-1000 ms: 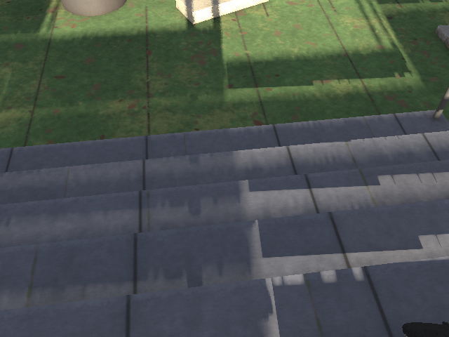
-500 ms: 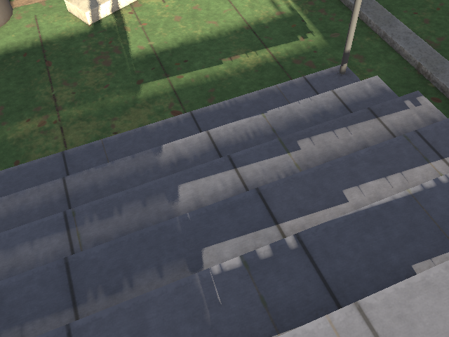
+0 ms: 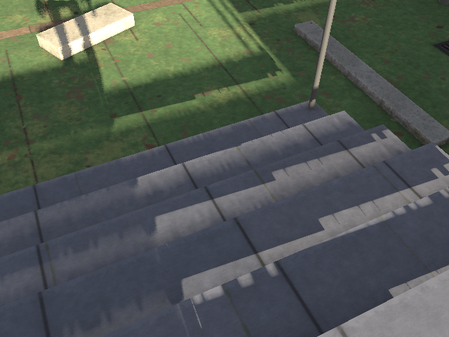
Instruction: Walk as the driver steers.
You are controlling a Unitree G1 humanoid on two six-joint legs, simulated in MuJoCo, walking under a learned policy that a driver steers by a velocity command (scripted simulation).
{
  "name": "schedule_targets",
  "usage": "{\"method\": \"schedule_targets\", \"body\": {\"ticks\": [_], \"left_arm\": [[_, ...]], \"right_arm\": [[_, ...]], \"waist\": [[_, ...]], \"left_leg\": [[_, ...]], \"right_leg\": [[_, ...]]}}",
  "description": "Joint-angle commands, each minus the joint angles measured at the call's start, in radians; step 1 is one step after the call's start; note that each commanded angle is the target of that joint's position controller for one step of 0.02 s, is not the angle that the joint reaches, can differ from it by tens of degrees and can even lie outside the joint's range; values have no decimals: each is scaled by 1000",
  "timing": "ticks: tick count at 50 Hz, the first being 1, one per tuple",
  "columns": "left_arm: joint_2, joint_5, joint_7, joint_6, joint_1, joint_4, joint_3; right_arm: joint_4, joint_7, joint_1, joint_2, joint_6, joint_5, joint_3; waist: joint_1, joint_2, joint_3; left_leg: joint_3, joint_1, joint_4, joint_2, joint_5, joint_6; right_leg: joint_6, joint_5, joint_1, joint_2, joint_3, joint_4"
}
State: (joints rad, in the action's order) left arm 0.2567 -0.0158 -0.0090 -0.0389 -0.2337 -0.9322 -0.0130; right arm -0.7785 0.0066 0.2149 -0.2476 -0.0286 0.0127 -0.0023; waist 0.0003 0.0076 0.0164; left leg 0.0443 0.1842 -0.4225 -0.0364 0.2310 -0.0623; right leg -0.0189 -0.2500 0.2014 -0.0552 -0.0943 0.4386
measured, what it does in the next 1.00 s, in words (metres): walks ahead: left foot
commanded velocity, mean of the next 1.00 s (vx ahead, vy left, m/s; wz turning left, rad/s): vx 0.40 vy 0.00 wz -0.01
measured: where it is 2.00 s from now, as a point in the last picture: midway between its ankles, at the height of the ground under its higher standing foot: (226, 334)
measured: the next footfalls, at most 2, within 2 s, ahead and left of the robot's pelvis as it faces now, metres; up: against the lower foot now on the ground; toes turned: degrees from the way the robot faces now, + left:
left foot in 0.60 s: +0.30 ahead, +0.07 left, +0.00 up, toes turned +4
right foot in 1.18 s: +0.67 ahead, -0.08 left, -0.14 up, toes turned -2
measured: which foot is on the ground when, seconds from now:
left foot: down 0.00-0.18, up 0.20-0.58, down 0.60-1.00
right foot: down 0.00-0.60, up 0.62-1.00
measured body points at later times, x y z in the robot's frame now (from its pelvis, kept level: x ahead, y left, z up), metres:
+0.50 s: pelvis +0.14 -0.02 +0.00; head +0.17 -0.03 +0.45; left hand +0.05 +0.22 -0.14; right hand +0.33 -0.26 -0.11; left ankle +0.26 +0.10 -0.71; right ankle +0.03 -0.11 -0.74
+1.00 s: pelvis +0.39 +0.01 -0.02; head +0.41 +0.02 +0.43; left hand +0.56 +0.25 -0.14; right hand +0.29 -0.24 -0.15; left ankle +0.26 +0.06 -0.74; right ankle +0.59 -0.13 -0.70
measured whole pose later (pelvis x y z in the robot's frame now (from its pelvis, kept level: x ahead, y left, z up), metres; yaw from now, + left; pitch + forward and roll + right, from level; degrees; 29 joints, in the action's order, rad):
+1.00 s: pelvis +0.39 +0.01 -0.02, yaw +1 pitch -1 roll +1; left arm 0.24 -0.04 0.03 0.01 -0.05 -0.91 -0.05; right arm -1.00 0.02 0.55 -0.21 0.09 0.02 0.02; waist -0.07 0.04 0.05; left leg 0.06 -0.05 -0.37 -0.10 0.41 -0.10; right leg -0.06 0.27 0.67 0.07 0.00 0.71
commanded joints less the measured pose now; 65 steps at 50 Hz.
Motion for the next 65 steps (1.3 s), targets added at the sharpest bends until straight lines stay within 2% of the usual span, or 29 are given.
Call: {"method": "schedule_targets", "body": {"ticks": [1,4,8,9,10,11,14,17,23,29,30,31,32,33,34,38,42,44,47,51,55,57,58,59,60,61,63,64,65], "left_arm": [[97,-17,3,12,14,37,-25],[89,-16,17,29,2,38,-24],[66,-13,20,49,-184,-38,-25],[92,-20,13,57,-266,-63,-31],[173,-23,0,66,-337,-70,-48],[200,-23,1,69,-323,-75,-55],[153,-5,-5,92,-187,-38,-48],[98,4,-9,118,-236,-65,-33],[115,0,-3,119,-272,-101,-35],[126,0,-15,109,-177,-83,-37],[90,-1,-18,107,-167,-66,-32],[-26,-26,-19,108,-283,-58,-20],[51,5,-9,118,-324,-65,-39],[131,7,-7,116,-191,-44,-58],[140,7,1,112,-117,-27,-65],[63,-6,14,46,-66,-20,-63],[20,-27,39,27,77,28,-49],[34,-21,45,28,77,8,-53],[40,-26,34,54,262,74,-53],[2,-17,47,66,277,89,-31],[18,-5,32,68,234,72,-25],[29,-14,18,92,50,-1,-28],[38,-27,9,106,-117,-63,-37],[90,-44,9,111,-271,-115,-55],[145,-34,22,117,-343,-128,-55],[121,13,39,117,-326,-94,-54],[36,29,19,108,-128,-19,-25],[66,25,-18,111,9,-3,-34],[4,19,-23,111,31,17,-7]], "right_arm": [[11,5,67,-201,-5,2,62],[0,1,44,-186,5,9,70],[-2,-9,-50,-177,11,-4,78],[10,-11,-81,-133,12,2,68],[49,-18,-111,-39,21,-4,41],[63,-15,-140,-92,27,11,50],[12,-39,-53,-134,56,11,63],[2,-48,-83,-111,51,25,57],[62,-57,-244,-57,38,15,31],[-82,-16,152,-116,62,25,66],[-114,-7,316,-188,76,39,90],[-105,-16,326,-230,86,28,82],[-106,-15,301,-234,76,-12,94],[-78,-16,192,-170,82,-10,84],[-54,-26,104,-125,93,-4,71],[-96,-24,171,-92,130,-4,59],[-148,-4,284,-103,115,-12,59],[-160,8,322,-100,111,-4,57],[-195,22,404,-72,131,2,47],[-199,10,323,-36,142,4,27],[-235,38,369,-15,117,19,17],[-252,54,388,-46,92,30,28],[-257,57,359,-61,73,22,31],[-262,50,365,-53,63,-4,37],[-277,58,548,26,55,-55,37],[-279,71,578,0,60,-78,25],[-242,59,360,-59,54,-3,37],[-223,46,325,-32,31,22,33],[-225,36,257,-66,6,41,39]], "waist": [[-29,-122,73],[-8,-97,83],[88,-73,78],[118,34,96],[133,266,79],[123,188,156],[21,74,97],[31,73,74],[62,118,93],[-116,57,-16],[-187,-52,-92],[-62,-224,-137],[-70,-253,-158],[-45,-103,19],[-30,-45,63],[31,-46,87],[5,-46,68],[-9,-62,21],[-67,-69,114],[-58,-35,107],[-87,-35,117],[-45,-5,67],[41,34,14],[94,119,-68],[20,214,-246],[51,122,-378],[38,-22,-196],[-29,98,-200],[-33,-29,-106]], "left_leg": [[-346,9,275,267,603,-115],[-372,33,313,323,498,-154],[-177,250,163,192,480,-99],[-100,352,-16,124,456,-73],[40,513,-336,-2,338,-22],[-55,601,-459,-6,283,-34],[-100,543,-527,72,88,-17],[-54,524,-513,89,-21,29],[53,323,-283,36,-124,52],[73,-123,-135,-41,-9,-44],[-160,-307,-47,137,56,-95],[-488,-410,-81,369,-102,-136],[-757,-390,133,429,-5,-245],[-611,-248,165,414,32,-263],[-495,-123,174,361,-99,-246],[-281,-13,242,253,-246,-190],[-139,-106,202,209,-615,-128],[-128,-149,148,196,-535,-123],[-165,-266,114,190,-427,-123],[-87,33,38,118,-226,-58],[-102,-88,-251,83,-193,-33],[-116,-165,-524,71,-264,-54],[-85,-111,-758,49,-260,-51],[-21,97,-1070,-33,177,-36],[-22,452,-1432,-113,820,18],[-137,614,-1432,-62,738,20],[-156,592,-1226,38,423,22],[-162,542,-1138,73,263,47],[-149,332,-947,86,129,68]], "right_leg": [[-25,-183,177,-5,74,126],[-26,-158,191,59,96,236],[-66,-79,-154,11,162,3],[-85,-215,-229,83,20,-113],[-160,-543,-288,331,-413,-319],[-225,-581,-213,417,-570,-383],[-182,-329,-228,313,-343,-358],[-168,-35,-251,258,-187,-350],[-163,415,-131,198,1,-294],[-133,799,-70,181,78,228],[-109,506,94,126,102,579],[-97,-336,320,-2,43,920],[-96,-270,480,-48,-20,978],[-94,-158,543,40,-4,964],[-90,-77,472,73,-11,887],[-38,8,379,128,19,677],[-20,185,440,120,105,487],[-41,338,462,116,118,512],[-44,406,669,119,96,369],[-59,797,269,82,153,108],[-30,797,221,88,122,-85],[-31,831,119,106,96,-235],[-34,929,-63,121,129,-346],[-61,1177,-359,191,118,-253],[-145,1771,-771,405,-11,233],[-253,1714,-872,521,-153,276],[-294,1110,-450,457,-114,54],[-364,707,-264,515,-205,-45],[-345,704,38,445,-116,-137]]}}
Over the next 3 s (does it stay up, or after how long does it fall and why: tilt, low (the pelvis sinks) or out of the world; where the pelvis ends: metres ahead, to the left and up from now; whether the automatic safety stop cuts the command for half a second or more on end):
stays up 0.89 -0.05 -0.20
